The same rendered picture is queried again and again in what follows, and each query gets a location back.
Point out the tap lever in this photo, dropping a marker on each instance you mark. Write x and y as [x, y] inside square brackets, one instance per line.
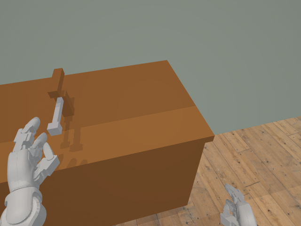
[55, 128]

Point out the right robot hand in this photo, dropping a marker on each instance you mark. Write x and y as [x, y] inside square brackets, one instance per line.
[242, 212]

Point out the counter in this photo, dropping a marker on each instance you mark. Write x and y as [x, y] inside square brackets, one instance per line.
[132, 139]

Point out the robot left forearm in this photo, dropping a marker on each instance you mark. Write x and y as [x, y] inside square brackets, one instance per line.
[24, 208]

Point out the left robot hand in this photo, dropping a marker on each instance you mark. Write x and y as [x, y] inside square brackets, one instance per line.
[23, 169]

